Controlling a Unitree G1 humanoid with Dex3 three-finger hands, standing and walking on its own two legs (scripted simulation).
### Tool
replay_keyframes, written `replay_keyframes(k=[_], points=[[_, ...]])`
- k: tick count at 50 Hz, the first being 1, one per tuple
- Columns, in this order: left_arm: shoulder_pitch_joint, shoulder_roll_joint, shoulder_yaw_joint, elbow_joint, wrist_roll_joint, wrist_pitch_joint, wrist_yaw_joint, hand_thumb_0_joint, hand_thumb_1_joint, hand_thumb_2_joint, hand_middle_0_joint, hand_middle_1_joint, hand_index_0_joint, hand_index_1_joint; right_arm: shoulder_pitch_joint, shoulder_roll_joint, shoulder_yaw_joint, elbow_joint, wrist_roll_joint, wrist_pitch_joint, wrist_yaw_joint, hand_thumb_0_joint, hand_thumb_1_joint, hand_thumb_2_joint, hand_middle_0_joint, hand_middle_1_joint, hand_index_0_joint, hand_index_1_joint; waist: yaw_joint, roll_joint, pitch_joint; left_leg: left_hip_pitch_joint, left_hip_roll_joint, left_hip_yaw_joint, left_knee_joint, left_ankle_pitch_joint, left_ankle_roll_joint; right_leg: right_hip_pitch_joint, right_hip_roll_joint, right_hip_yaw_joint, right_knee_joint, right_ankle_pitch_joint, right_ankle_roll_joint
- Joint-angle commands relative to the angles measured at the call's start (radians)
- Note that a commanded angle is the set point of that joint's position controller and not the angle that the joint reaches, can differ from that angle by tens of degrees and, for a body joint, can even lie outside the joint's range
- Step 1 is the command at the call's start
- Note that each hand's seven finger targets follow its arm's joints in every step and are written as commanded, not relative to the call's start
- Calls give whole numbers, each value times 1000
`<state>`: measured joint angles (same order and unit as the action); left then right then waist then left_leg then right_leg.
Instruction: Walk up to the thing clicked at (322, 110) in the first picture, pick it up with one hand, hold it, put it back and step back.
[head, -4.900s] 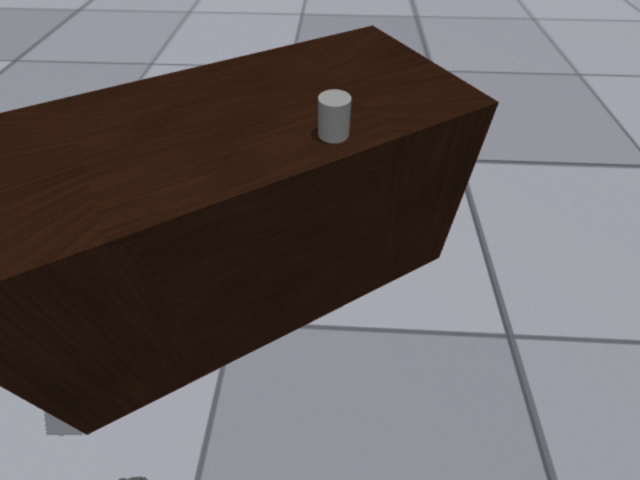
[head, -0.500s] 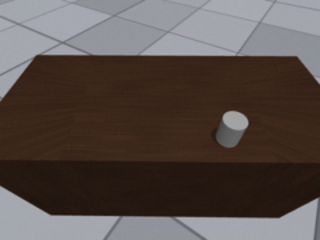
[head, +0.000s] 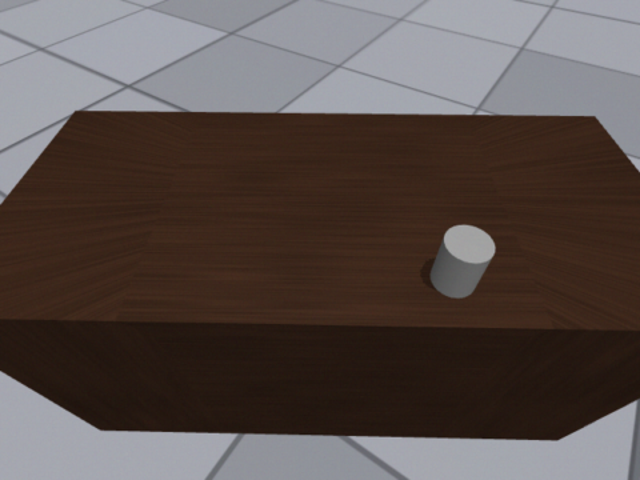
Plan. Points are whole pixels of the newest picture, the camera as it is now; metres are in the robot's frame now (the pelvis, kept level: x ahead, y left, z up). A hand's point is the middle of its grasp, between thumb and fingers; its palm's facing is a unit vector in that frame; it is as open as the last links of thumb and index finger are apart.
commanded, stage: stand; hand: right
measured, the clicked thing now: (460, 262) +0.44 -0.20 -0.03
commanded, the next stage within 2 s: rise first in 1.60 s
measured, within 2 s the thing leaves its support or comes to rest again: neither
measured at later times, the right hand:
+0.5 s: hand out of the picture +0.08 -0.25 -0.16, palm faces -0.02 +0.94 -0.34, open 7.4 cm
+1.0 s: hand out of the picture +0.08 -0.26 -0.16, palm faces -0.02 +0.94 -0.34, open 7.4 cm
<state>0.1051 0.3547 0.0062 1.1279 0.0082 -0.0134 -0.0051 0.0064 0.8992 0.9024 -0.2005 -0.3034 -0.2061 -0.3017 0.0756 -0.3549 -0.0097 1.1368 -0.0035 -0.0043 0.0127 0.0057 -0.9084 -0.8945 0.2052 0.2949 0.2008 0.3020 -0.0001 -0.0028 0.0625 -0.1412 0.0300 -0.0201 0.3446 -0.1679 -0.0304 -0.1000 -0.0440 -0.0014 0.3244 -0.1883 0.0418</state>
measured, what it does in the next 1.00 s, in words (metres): stands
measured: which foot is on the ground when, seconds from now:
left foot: down 0.00-1.00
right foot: down 0.00-1.00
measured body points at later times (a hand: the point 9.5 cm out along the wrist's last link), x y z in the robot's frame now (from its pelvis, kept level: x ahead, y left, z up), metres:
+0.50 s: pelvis +0.00 +0.00 +0.00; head +0.01 +0.00 +0.45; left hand +0.07 +0.30 -0.13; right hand +0.08 -0.30 -0.13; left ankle +0.01 +0.14 -0.75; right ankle -0.01 -0.15 -0.75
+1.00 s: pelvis +0.01 +0.00 +0.00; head +0.02 +0.00 +0.45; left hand +0.07 +0.30 -0.13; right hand +0.08 -0.31 -0.13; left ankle +0.01 +0.14 -0.75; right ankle -0.01 -0.15 -0.75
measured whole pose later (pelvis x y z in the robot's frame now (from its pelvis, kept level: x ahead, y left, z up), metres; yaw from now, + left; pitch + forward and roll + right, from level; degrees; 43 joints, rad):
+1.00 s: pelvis +0.01 +0.00 +0.00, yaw +0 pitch -2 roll +0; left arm 0.13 0.35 0.01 1.12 0.01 -0.01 -0.01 0.01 0.90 0.90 -0.20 -0.30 -0.21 -0.30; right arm 0.10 -0.36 0.00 1.12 0.00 -0.01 0.01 0.01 -0.91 -0.89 0.21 0.29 0.20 0.30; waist 0.00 0.00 0.06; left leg -0.13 0.03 -0.02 0.35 -0.18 -0.03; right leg -0.10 -0.04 0.00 0.34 -0.20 0.04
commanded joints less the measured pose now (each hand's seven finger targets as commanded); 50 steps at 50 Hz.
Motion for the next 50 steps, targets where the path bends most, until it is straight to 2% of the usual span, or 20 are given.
replay_keyframes(k=[1, 5, 8, 15, 18, 22, 24, 37, 43, 46, 50], points=[[-32, 218, 35, -60, 0, -17, 10, 0, 900, 900, -200, -300, -200, -300, -42, -212, -35, -57, -1, -24, -13, 0, -900, -900, 200, 300, 200, 300, 0, 19, -98, 32, 96, -68, -43, 160, 38, 8, -90, 58, -46, 127, -47], [-31, 218, 37, -56, 2, -13, 10, 0, 900, 900, -200, -300, -200, -300, -38, -215, -35, -58, 0, -19, -13, 0, -900, -900, 200, 300, 200, 300, -3, 5, -77, 18, 93, -72, -57, 90, 40, -9, -85, 58, -57, 70, -48], [-28, 220, 38, -61, 3, -15, 10, 0, 900, 900, -200, -300, -200, -300, -31, -216, -37, -59, -3, -22, -13, 0, -900, -900, 200, 300, 200, 300, -1, 4, -106, 44, 99, -69, -46, 150, 39, 2, -90, 57, -43, 112, -50], [-24, 219, 39, -60, 0, -11, 10, 0, 900, 900, -200, -300, -200, -300, -27, -209, -31, -61, -1, -25, -16, 0, -900, -900, 200, 300, 200, 300, 3, 16, -95, 29, 97, -68, -52, 179, 39, 12, -88, 54, -32, 136, -50], [-18, 215, 37, -60, 1, -12, 10, 0, 900, 900, -200, -300, -200, -300, -25, -214, -34, -64, -2, -24, -16, 0, -900, -900, 200, 300, 200, 300, 5, -4, -93, 47, 102, -69, -47, 163, 41, -7, -87, 52, -38, 106, -50], [-24, 222, 39, -59, 1, -10, 9, 0, 899, 900, -200, -300, -200, -300, -9, -210, -33, -58, -2, -20, -14, 0, -900, -900, 200, 300, 200, 300, -2, -2, -55, 10, 89, -71, -66, 66, 35, -24, -83, 60, -53, 35, -50], [-18, 218, 38, -60, 2, -9, 8, 0, 899, 900, -200, -300, -200, -300, -12, -216, -34, -63, -2, -20, -14, 0, -900, -900, 200, 300, 200, 300, -2, 18, -63, 6, 92, -74, -69, 46, 41, -15, -85, 62, -53, 39, -52], [-6, 219, 38, -66, 0, -11, 7, 0, 899, 900, -200, -300, -200, -300, -10, -215, -33, -66, -3, -25, -16, 0, -900, -900, 200, 300, 200, 300, 4, 11, -94, 45, 98, -71, -50, 147, 41, -9, -88, 60, -35, 105, -53], [-2, 217, 37, -67, 2, -10, 9, 0, 899, 900, -200, -300, -200, -300, -12, -215, -32, -66, -3, -22, -17, 0, -900, -900, 200, 300, 200, 300, 4, 10, -84, 38, 95, -67, -47, 120, 41, -18, -87, 62, -44, 94, -52], [-5, 216, 36, -68, 2, -13, 10, 0, 899, 900, -200, -300, -200, -300, -5, -217, -33, -67, -3, -22, -17, 0, -900, -900, 200, 300, 200, 300, 1, -1, -98, 51, 96, -60, -33, 164, 46, -5, -91, 62, -41, 145, -52], [-13, 218, 38, -70, -1, -11, 11, 0, 899, 900, -200, -300, -200, -300, -5, -213, -31, -66, -3, -23, -17, 0, -900, -900, 200, 300, 200, 300, 1, 11, -85, 38, 97, -61, -44, 166, 40, -4, -90, 64, -37, 134, -53]])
